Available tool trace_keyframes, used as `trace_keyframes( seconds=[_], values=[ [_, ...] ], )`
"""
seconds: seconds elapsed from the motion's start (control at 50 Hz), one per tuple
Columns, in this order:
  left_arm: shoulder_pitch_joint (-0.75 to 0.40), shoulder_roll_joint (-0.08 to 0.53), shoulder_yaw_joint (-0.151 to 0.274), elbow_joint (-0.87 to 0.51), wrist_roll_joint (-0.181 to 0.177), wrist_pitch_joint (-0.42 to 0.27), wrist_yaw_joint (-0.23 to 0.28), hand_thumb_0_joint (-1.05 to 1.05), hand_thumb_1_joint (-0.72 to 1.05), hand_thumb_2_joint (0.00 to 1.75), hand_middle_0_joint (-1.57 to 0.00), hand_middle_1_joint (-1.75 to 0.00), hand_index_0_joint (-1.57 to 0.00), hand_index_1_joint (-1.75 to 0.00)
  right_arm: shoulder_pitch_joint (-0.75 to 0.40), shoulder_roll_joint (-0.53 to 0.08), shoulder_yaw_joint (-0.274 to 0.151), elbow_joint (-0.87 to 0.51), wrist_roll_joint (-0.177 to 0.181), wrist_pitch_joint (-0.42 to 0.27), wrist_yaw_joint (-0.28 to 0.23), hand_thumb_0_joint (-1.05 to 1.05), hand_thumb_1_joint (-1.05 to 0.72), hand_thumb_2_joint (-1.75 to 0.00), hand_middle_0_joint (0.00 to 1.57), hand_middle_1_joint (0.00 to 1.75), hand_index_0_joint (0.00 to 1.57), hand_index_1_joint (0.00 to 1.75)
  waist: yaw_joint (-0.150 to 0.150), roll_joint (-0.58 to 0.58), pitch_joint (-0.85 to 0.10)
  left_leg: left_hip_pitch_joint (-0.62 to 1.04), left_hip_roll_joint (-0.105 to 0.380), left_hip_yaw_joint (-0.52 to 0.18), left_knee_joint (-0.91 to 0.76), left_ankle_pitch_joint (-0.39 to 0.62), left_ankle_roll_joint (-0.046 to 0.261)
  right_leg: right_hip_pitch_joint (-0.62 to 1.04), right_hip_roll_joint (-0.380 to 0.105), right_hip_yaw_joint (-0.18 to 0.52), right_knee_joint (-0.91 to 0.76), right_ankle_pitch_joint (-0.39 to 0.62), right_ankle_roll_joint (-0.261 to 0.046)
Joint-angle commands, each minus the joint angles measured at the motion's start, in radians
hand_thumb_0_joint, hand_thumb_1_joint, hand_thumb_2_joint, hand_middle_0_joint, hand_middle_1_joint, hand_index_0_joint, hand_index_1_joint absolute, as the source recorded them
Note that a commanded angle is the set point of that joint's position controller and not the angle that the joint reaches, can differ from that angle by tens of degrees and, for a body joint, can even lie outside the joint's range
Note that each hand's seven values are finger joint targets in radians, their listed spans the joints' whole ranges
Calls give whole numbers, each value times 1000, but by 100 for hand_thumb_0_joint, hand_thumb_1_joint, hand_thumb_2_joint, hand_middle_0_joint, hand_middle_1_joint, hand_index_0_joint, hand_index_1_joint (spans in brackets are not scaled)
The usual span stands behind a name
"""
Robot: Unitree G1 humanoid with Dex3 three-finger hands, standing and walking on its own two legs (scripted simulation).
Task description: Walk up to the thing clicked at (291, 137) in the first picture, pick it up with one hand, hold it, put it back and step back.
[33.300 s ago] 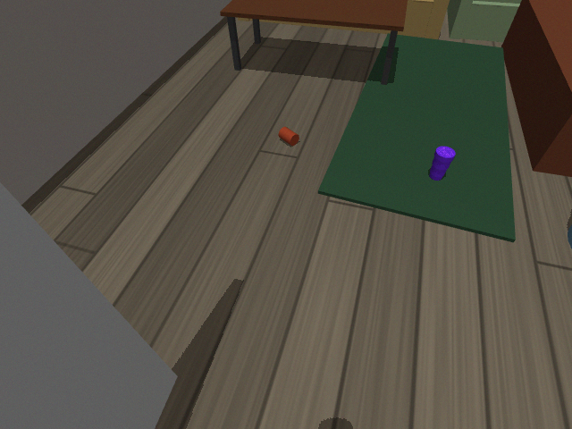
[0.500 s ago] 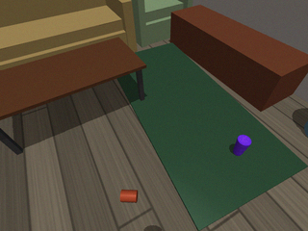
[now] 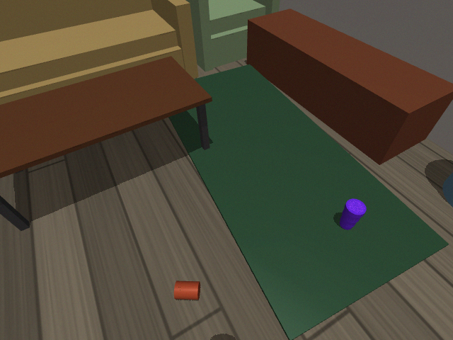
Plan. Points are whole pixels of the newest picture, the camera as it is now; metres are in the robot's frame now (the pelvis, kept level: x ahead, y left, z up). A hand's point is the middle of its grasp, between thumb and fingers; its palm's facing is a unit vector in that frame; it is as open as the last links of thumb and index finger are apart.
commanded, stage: stand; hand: left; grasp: from above
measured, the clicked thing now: (187, 290) +0.44 +0.23 -0.75
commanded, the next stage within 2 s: step back in 0.32 s
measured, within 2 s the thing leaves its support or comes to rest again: neither
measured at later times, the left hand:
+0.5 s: hand out of the picture +0.08 +0.27 -0.16, palm faces -0.03 -0.92 -0.38, open 7.4 cm
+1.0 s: hand out of the picture -0.04 +0.23 -0.16, palm faces -0.02 -0.90 -0.43, open 7.4 cm
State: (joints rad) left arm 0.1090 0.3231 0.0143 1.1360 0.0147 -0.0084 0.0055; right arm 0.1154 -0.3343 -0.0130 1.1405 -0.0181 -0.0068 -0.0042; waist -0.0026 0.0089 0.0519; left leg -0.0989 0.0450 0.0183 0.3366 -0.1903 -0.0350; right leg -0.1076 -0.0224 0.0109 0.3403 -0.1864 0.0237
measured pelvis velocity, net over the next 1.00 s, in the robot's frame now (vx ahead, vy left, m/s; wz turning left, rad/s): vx -0.13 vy -0.03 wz -0.02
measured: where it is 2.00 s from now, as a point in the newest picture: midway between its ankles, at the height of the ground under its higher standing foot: outside the picture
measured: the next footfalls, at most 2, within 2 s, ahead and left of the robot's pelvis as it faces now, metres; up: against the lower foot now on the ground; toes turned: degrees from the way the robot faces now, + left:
right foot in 0.76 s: -0.05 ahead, -0.13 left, +0.00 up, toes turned +0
left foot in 1.16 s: -0.16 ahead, +0.10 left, +0.00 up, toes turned -1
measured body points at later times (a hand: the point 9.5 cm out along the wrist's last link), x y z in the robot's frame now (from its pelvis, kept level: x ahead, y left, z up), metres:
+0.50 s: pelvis -0.03 +0.00 -0.01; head +0.02 +0.00 +0.43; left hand +0.08 +0.31 -0.14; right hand +0.06 -0.31 -0.14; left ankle +0.00 +0.14 -0.75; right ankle +0.00 -0.13 -0.75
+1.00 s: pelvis -0.13 -0.03 -0.02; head -0.06 -0.06 +0.42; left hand -0.04 +0.28 -0.13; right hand -0.04 -0.34 -0.16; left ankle -0.16 +0.11 -0.67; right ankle -0.09 -0.13 -0.75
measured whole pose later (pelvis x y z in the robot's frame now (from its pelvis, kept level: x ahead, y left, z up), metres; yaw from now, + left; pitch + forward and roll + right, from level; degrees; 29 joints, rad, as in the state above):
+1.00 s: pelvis -0.13 -0.03 -0.02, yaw -1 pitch -1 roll +1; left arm 0.17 0.33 0.06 0.85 0.03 0.03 0.02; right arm 0.14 -0.42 -0.04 0.92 0.00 0.06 -0.03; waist 0.03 0.06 0.17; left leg -0.46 -0.13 -0.14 1.18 -0.51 -0.02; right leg -0.34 0.01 0.01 0.63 -0.27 -0.03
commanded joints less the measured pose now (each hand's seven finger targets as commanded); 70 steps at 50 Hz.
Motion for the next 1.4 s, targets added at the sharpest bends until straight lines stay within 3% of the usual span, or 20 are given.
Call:
trace_keyframes(
  seconds=[0.0, 0.28, 0.3, 0.38, 0.5, 0.56, 0.6, 0.66, 0.72, 0.76, 0.78, 0.86, 0.98, 1.06, 1.12, 1.14, 1.16, 1.18, 1.24, 1.38],
  values=[
    [-43, 217, 44, -61, -1, -18, 11, 0, 90, 90, -20, -30, -20, -30, -37, -197, -39, -51, 0, -18, -8, 0, -90, -90, 20, 30, 20, 30, -2, -22, -60, 15, 92, -66, -66, 79, 43, -22, -97, 65, -54, 89, -41],
    [-30, 216, 38, -66, -5, -22, 9, 0, 90, 90, -20, -30, -20, -30, -34, -211, -39, -53, 3, -20, -7, 0, -90, -90, 20, 30, 20, 30, -2, -1, -72, 25, 92, -57, -56, 129, 44, -12, -101, 72, -48, 167, -39],
    [-25, 295, 73, -101, -24, -10, 11, 0, 90, 90, -20, -30, -20, -30, -63, -269, -57, -82, 18, -2, -2, 0, -90, -90, 20, 30, 20, 30, 0, -16, 21, -47, 80, -79, 48, 278, 68, -92, -90, 95, 44, 368, -42],
    [-14, 282, 81, -171, -25, 5, 17, 0, 90, 90, -20, -30, -20, -30, -24, -255, -69, -133, 30, 19, -1, 0, -90, -90, 20, 30, 20, 30, -14, -36, -124, -31, 70, -49, 173, 310, 98, -81, -102, 98, 134, 401, -100],
    [-25, 284, 81, -250, -11, 29, 10, 0, 90, 90, -20, -30, -20, -30, -26, -270, -91, -203, 25, 40, 4, 0, -90, -90, 20, 30, 20, 30, -19, -19, -131, -104, 81, -101, 232, 126, 154, -211, -80, 123, 258, 195, -137],
    [1, 250, 82, -265, -1, 42, 6, 0, 90, 90, -20, -30, -20, -30, -42, -337, -112, -242, 10, 38, 8, 0, -90, -90, 20, 30, 20, 30, -24, 181, -120, -216, 274, -283, 50, 151, 276, -214, 74, -14, 580, -158, -74],
    [30, 254, 94, -275, 0, 55, 5, 0, 90, 90, -20, -30, -20, -30, -65, -366, -123, -284, -6, 27, 3, 0, -90, -90, 20, 30, 20, 30, -7, 214, -102, -251, 384, -360, 23, 238, 358, -280, 60, 83, 819, -418, -65],
    [118, 242, 103, -264, -17, 49, -2, 0, 90, 90, -20, -30, -20, -30, -125, -332, -113, -323, -12, 24, -14, 0, -90, -90, 20, 30, 20, 30, 53, 206, -108, -229, 294, -228, 156, 320, 267, -242, 19, 77, 668, -374, -68],
    [169, 230, 113, -239, 10, 23, 3, 0, 90, 90, -20, -30, -20, -30, -106, -290, -96, -320, 4, 49, -9, 0, -90, -90, 20, 30, 20, 30, 62, 94, -88, -231, 136, -112, 378, 140, 132, -101, 26, 56, 108, -31, -28],
    [73, 394, 143, -313, 31, 7, 15, 0, 90, 90, -20, -30, -20, -30, -18, -190, -62, -322, 18, 60, -20, 0, -90, -90, 20, 30, 20, 30, -3, -247, -14, -500, -111, -92, 662, -438, 28, -124, -265, 485, 14, 227, -141],
    [47, 444, 150, -341, 38, 3, 18, 0, 90, 90, -20, -30, -20, -30, -53, -234, -83, -317, 15, 66, -31, 0, -90, -90, 20, 30, 20, 30, 37, -255, -54, -416, -132, -199, 826, -486, 51, -253, -356, 576, -4, 271, -292],
    [-59, 317, 133, -372, 21, 2, 28, 0, 90, 90, -20, -30, -20, -30, 59, -275, -85, -264, 31, 50, -34, 0, -90, -90, 20, 30, 20, 30, -26, -156, -88, -418, -162, -207, 935, -297, 27, -114, -194, 274, 120, 353, -210],
    [110, 274, 131, -379, 9, 14, 45, 0, 90, 90, -20, -30, -20, -30, 2, -248, -65, -311, 10, 44, -39, 0, -90, -90, 20, 30, 20, 30, 71, -152, -93, -466, -127, -161, 724, -355, 8, 114, -245, 275, 169, 525, -266],
    [73, 289, 129, -411, 8, 25, 44, 0, 90, 90, -20, -30, -20, -30, 75, -236, -75, -303, 3, 39, -25, 0, -90, -90, 20, 30, 20, 30, 38, -185, -143, -298, -78, -79, 420, -317, 38, 83, -234, 243, 196, 466, -229],
    [19, 296, 111, -431, 0, 39, 31, 0, 90, 90, -20, -30, -20, -30, 165, -236, -93, -271, -10, 33, -11, 0, -90, -90, 20, 30, 20, 30, -28, -139, -136, -72, -61, -44, 107, -21, 75, -119, -174, 190, 248, 226, -141],
    [46, 256, 102, -434, -2, 42, 28, 0, 90, 90, -20, -30, -20, -30, 136, -292, -110, -284, -24, 31, -7, 0, -90, -90, 20, 30, 20, 30, -18, 37, -123, -15, 90, -271, 56, 2, 130, -283, -70, 132, 353, -13, -85],
    [-5, 241, 103, -448, -7, 35, 34, 0, 90, 90, -20, -30, -20, -30, 72, -395, -125, -312, -20, 32, 4, 0, -90, -90, 20, 30, 20, 30, -37, 279, -78, -101, 306, -513, -29, 101, 267, -388, 121, -6, 562, -410, -29],
    [-65, 269, 125, -434, 13, 35, 46, 0, 90, 90, -20, -30, -20, -30, 71, -414, -130, -321, -22, 27, 4, 0, -90, -90, 20, 30, 20, 30, -77, 232, -48, -220, 357, -585, -35, 189, 354, -343, 133, 143, 784, -509, -16],
    [66, 236, 120, -365, -19, 43, 44, 0, 90, 90, -20, -30, -20, -30, -56, -293, -89, -338, -18, 19, -17, 0, -90, -90, 20, 30, 20, 30, 43, 97, -22, -152, 198, -279, 60, 391, 242, -417, 157, 207, 984, -336, -40],
    [78, 235, 117, -375, 2, 34, 30, 0, 90, 90, -20, -30, -20, -30, 36, -273, -99, -357, -3, 19, -19, 0, -90, -90, 20, 30, 20, 30, -25, 131, -61, 61, 214, -250, 104, 391, 295, -407, 105, 131, 760, -337, 27]
  ],
)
